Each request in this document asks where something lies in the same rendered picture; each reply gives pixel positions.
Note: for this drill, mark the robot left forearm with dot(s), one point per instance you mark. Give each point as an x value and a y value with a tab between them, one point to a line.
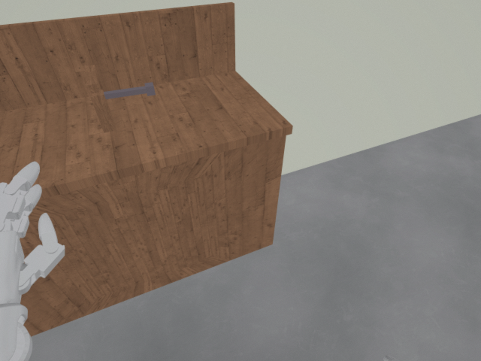
15	340

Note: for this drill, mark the counter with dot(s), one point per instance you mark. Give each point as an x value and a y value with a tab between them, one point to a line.
142	190

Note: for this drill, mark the robot left hand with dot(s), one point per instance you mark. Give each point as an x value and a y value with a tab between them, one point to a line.
17	200

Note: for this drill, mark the tap lever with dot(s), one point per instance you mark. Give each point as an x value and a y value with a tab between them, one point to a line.
148	89

